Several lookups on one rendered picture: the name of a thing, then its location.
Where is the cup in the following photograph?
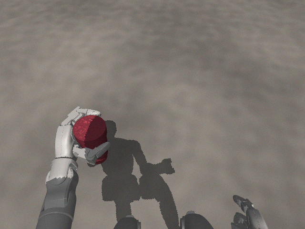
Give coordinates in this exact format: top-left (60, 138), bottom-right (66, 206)
top-left (73, 115), bottom-right (108, 164)

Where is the left robot hand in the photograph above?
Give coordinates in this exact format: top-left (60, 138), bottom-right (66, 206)
top-left (54, 106), bottom-right (111, 165)

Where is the right robot hand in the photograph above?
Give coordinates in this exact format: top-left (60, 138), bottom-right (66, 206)
top-left (231, 195), bottom-right (268, 229)

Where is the left robot arm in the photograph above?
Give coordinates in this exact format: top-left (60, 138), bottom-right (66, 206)
top-left (36, 157), bottom-right (79, 229)

